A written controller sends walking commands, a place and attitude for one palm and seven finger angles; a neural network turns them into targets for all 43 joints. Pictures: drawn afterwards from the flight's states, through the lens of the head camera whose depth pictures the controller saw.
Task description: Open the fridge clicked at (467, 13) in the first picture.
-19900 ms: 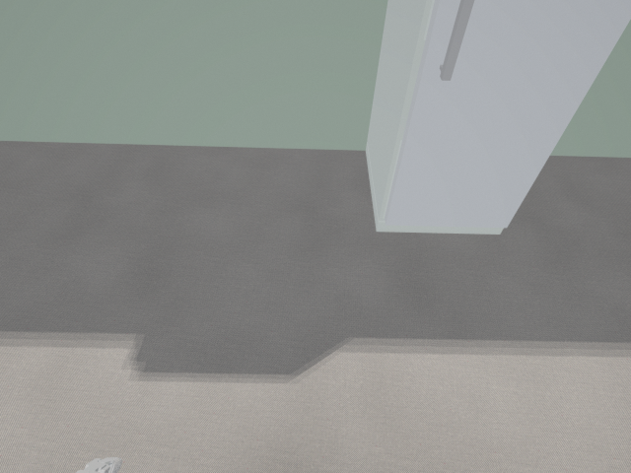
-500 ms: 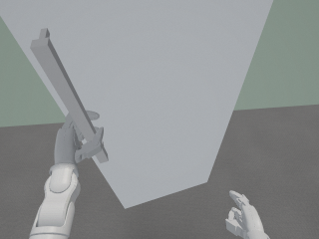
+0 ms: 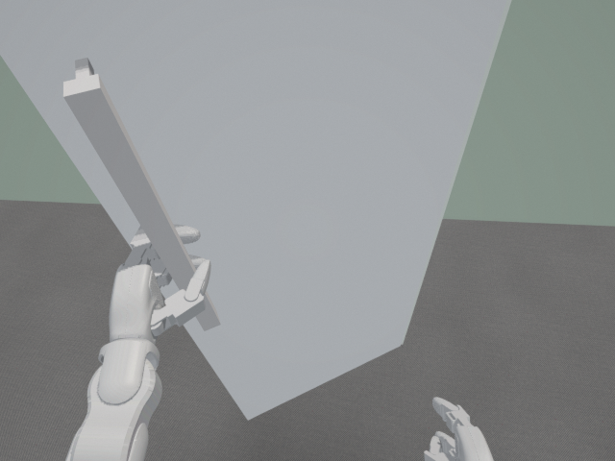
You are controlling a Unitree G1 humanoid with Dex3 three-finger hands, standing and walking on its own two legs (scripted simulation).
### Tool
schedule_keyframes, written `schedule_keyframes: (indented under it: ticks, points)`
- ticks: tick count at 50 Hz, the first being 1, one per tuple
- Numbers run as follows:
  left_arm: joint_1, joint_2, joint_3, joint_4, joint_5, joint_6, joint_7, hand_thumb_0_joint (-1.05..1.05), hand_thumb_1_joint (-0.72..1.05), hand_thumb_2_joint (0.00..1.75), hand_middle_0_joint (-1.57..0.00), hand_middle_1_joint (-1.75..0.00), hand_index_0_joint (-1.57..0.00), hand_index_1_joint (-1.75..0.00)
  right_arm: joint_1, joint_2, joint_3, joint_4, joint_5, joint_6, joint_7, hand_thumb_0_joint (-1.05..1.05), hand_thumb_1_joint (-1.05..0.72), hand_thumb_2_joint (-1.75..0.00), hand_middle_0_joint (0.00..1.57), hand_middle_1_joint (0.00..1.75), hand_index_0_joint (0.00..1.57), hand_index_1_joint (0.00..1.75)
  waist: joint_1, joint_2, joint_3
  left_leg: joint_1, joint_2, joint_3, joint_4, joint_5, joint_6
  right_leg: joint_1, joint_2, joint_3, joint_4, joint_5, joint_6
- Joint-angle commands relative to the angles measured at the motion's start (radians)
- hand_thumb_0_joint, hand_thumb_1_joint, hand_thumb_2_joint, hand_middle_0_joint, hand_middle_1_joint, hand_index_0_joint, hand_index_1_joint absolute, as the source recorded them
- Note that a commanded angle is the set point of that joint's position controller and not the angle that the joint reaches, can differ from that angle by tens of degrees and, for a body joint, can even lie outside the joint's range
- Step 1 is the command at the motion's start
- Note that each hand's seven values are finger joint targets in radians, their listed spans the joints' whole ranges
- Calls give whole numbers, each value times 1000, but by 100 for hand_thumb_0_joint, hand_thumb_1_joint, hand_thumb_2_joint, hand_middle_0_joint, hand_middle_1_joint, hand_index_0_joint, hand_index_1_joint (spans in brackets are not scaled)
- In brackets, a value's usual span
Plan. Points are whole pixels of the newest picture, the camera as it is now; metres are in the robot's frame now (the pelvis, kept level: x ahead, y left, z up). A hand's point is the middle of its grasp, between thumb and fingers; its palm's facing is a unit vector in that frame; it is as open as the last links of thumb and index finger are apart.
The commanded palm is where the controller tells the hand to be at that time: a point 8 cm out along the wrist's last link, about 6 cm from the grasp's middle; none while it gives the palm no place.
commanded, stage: walk backward, drawing the door open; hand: left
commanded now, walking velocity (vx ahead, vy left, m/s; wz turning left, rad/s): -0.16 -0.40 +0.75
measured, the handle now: (164, 228) +0.34 +0.16 +0.17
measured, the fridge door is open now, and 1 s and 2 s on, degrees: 31 75 72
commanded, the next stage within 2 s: stop walking and hold the door back in 0.88 s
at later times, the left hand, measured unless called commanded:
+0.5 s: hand (325, 423) +0.15 -0.01 +0.12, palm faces +0.41 -0.89 -0.20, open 7.0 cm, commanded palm +0.10 +0.02 +0.12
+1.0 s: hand out of the picture +0.10 -0.17 +0.11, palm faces +0.80 -0.55 -0.25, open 7.1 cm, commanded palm +0.04 -0.15 +0.12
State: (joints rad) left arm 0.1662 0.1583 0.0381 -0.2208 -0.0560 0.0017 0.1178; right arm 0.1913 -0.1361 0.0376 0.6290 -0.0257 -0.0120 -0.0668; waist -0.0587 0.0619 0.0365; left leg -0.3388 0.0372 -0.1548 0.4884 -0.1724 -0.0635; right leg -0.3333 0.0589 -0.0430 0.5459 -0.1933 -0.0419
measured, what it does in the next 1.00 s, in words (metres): steps to the right, turning left: left foot, then right foot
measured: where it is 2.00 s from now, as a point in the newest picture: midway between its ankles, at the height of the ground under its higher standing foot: outside the picture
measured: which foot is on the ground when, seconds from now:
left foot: down 0.00-0.00, up 0.02-0.24, down 0.26-0.48, up 0.50-0.68, down 0.70-0.92, up 0.94-1.00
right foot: down 0.00-0.24, up 0.26-0.46, down 0.48-0.68, up 0.70-0.90, down 0.92-1.00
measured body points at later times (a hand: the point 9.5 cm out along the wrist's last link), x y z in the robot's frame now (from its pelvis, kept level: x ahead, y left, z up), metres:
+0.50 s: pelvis -0.05 -0.22 -0.01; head +0.00 -0.22 +0.43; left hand +0.12 +0.03 +0.13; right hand +0.20 -0.33 -0.12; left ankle -0.09 +0.03 -0.72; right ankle +0.05 -0.32 -0.74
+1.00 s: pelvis +0.02 -0.47 -0.01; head +0.08 -0.44 +0.44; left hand +0.05 -0.14 +0.13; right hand +0.30 -0.49 -0.13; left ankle -0.10 -0.32 -0.67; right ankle +0.13 -0.51 -0.73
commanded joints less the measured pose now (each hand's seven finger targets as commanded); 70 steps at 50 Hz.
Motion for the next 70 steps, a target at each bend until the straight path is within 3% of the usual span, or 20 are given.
schedule_keyframes:
  ticks: [1,6,11,12,13,14,18,22,24,27,33,35,43,46,49,64,66,67,68,70]
  points:
    - [-128,132,36,-319,52,-85,-19,0,90,90,-45,-140,-45,-140,-152,-112,-75,-142,20,-73,-32,0,-90,-90,20,30,20,30,59,-283,-225,-100,-58,199,590,-327,34,8,-366,184,-352,-237,-122]
    - [-159,80,-36,-321,71,-113,-50,0,90,90,-45,-140,-45,-140,-122,-91,-58,-147,-12,-99,-62,0,-90,-90,20,30,20,30,56,-157,-188,-127,15,248,618,-322,34,114,-331,-16,-243,113,-146]
    - [-208,19,-148,-403,77,-124,-59,0,90,90,-45,-140,-45,-140,43,-99,-56,-143,4,-157,-55,0,-90,-90,20,30,20,30,-48,-33,-198,346,49,274,-187,-133,92,-91,-129,-184,12,108,212]
    - [-216,7,-166,-416,78,-147,-66,0,90,90,-45,-140,-45,-140,14,-162,-76,-201,-18,-163,-45,0,-90,-90,20,30,20,30,-49,255,-166,422,374,-233,-351,60,197,-355,-48,-113,421,-186,204]
    - [-203,46,-138,-396,126,-167,-57,0,90,90,-45,-140,-45,-140,-74,-200,-87,-228,-41,-142,-32,0,-90,-90,20,30,20,30,27,216,-173,305,607,-560,-279,280,306,-349,-130,112,672,-245,135]
    - [-129,36,-122,-350,129,-174,-69,0,90,90,-45,-140,-45,-140,-107,-210,-103,-211,-28,-133,-23,0,-90,-90,20,30,20,30,23,36,-182,270,566,-454,-239,281,302,-332,-125,165,703,-210,98]
    - [-116,-23,-158,-369,104,-167,-86,0,90,90,-45,-140,-45,-140,-97,-187,-97,-160,-4,-150,8,0,-90,-90,20,30,20,30,54,113,-93,-12,283,-42,-138,27,165,-52,-102,89,380,-150,97]
    - [-154,5,-146,-418,100,-174,-68,0,90,90,-45,-140,-45,-140,-111,-150,-94,-164,35,-154,14,0,-90,-90,20,30,20,30,30,137,-158,-85,98,56,-62,-293,96,224,-34,-69,-98,-119,108]
    - [-177,110,-60,-493,96,-178,-56,0,90,90,-45,-140,-45,-140,-114,-76,-83,-164,41,-139,17,0,-90,-90,20,30,20,30,26,-231,-189,-131,-67,255,373,-332,22,136,-252,71,-240,-71,-7]
    - [-120,107,-31,-448,95,-164,-78,0,90,90,-45,-140,-45,-140,-148,-73,-93,-170,19,-163,-18,0,-90,-90,20,30,20,30,66,-325,-164,-201,-5,186,900,-434,42,72,-388,165,-189,113,-181]
    - [-176,45,-99,-470,71,-185,-87,0,90,90,-45,-140,-45,-140,-15,-92,-76,-178,1,-179,-32,0,-90,-90,20,30,20,30,-23,-98,-195,301,78,191,-6,-117,69,-184,-240,-80,201,39,-47]
    - [-165,52,-100,-440,116,-212,-82,0,90,90,-45,-140,-45,-140,-41,-183,-96,-201,-32,-174,-24,0,-90,-90,20,30,20,30,1,180,-174,413,604,-631,-278,195,280,-462,-130,67,617,-333,103]
    - [-117,60,-26,-437,79,-178,-64,0,90,90,-45,-140,-45,-140,-112,-166,-103,-164,21,-160,14,0,-90,-90,20,30,20,30,58,210,-182,-104,197,-3,-148,-287,117,255,-33,-38,51,-165,90]
    - [-157,180,57,-503,75,-163,-42,0,90,90,-45,-140,-45,-140,-119,-77,-83,-163,39,-154,6,0,-90,-90,20,30,20,30,51,-287,-204,-152,-60,263,508,-394,7,152,-293,159,-280,-149,-58]
    - [-111,184,89,-452,75,-174,-61,0,90,90,-45,-140,-45,-140,-139,-81,-96,-139,16,-181,-22,0,-90,-90,20,30,20,30,70,-268,-168,-272,2,192,932,-450,19,187,-389,181,-156,287,-208]
    - [-866,333,171,310,29,-197,38,0,90,90,-45,-140,-45,-140,-72,-195,-59,-83,47,-59,-18,0,-90,-90,20,30,20,30,62,-266,-271,216,-151,366,-66,-399,99,254,-282,102,-467,-163,197]
    - [-974,360,150,414,12,-209,20,0,90,90,-45,-140,-45,-140,-14,-221,-61,-51,43,-52,-14,0,-90,-90,20,30,20,30,-13,25,-250,500,-22,276,-378,-331,200,7,-110,-61,-116,-156,275]
    - [-1028,361,179,472,-5,-205,21,0,90,90,-45,-140,-45,-140,-68,-247,-62,-87,25,-57,-8,0,-90,-90,20,30,20,30,-2,428,-197,367,302,-52,-425,-293,335,-144,-8,-123,505,-308,219]
    - [-1044,399,222,521,26,-191,27,0,90,90,-45,-140,-45,-140,-182,-201,-73,-137,13,-74,5,0,-90,-90,20,30,20,30,104,409,-162,92,422,-120,-244,-138,365,-112,-108,166,937,-459,24]
    - [-1108,590,360,639,49,-234,-12,0,90,90,-45,-140,-45,-140,-19,-267,-119,-53,57,-50,7,0,-90,-90,20,30,20,30,82,87,-223,192,316,-36,-190,-344,332,-288,-115,154,762,-338,61]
